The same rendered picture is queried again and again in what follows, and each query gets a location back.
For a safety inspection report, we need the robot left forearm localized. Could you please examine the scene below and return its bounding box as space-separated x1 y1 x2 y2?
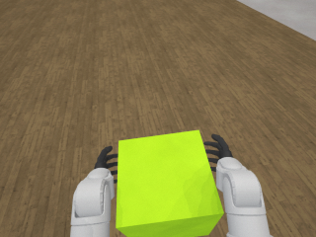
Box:
70 168 115 237

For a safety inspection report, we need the carton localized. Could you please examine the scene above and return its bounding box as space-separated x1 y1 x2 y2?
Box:
116 130 224 237

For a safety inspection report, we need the robot right forearm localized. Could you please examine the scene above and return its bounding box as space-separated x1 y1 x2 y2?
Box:
216 157 274 237

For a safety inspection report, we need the robot right hand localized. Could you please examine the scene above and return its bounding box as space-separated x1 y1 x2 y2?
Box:
203 133 233 172

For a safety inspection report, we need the robot left hand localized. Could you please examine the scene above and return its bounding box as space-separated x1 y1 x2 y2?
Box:
94 146 119 184

